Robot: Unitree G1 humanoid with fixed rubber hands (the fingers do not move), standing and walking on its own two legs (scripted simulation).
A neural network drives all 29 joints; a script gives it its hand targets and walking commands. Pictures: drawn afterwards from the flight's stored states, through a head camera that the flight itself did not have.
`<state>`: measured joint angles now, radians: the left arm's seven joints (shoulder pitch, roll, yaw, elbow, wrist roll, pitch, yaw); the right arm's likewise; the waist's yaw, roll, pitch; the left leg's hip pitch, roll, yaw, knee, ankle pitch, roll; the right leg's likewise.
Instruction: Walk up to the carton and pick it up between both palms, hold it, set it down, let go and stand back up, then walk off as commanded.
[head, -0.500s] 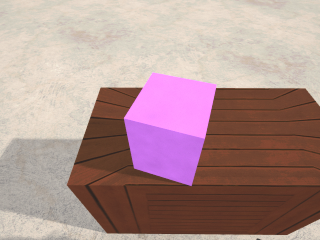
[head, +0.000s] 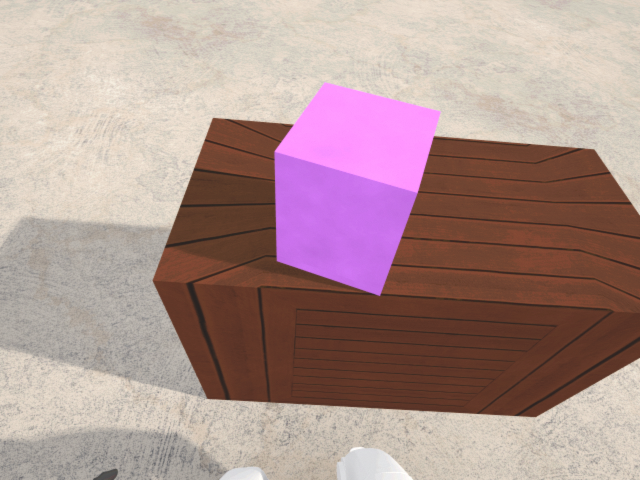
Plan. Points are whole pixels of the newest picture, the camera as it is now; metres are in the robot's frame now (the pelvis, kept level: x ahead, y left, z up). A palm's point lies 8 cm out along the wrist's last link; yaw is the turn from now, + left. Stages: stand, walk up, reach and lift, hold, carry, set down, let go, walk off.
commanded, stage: walk off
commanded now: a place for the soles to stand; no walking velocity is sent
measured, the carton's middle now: (353, 191) +0.56 -0.06 +0.01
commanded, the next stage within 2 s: none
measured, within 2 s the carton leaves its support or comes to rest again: neither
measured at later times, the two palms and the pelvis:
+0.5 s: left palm out of the picture -0.05 +0.26 -0.08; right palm out of the picture -0.05 -0.35 -0.14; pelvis -0.13 -0.05 -0.01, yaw +0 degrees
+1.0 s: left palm out of the picture -0.14 +0.29 -0.13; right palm out of the picture -0.15 -0.32 -0.09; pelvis -0.23 +0.00 -0.01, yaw +0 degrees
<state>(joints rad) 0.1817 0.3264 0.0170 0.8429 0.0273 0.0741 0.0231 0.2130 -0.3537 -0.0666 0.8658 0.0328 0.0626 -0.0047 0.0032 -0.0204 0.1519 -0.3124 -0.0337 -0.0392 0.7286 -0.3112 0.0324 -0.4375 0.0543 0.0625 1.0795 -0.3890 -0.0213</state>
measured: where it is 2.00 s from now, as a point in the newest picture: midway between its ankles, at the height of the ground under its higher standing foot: outside the picture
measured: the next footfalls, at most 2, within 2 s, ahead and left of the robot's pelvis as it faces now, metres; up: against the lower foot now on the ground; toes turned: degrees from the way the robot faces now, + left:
right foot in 0.26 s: -0.02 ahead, -0.13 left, +0.00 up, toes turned +4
left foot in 0.76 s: -0.10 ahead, +0.09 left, +0.00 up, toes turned -8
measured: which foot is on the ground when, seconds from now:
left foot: down 0.00-0.26, up 0.28-0.74, down 0.76-1.00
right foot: up 0.00-0.24, down 0.26-0.78, up 0.80-1.00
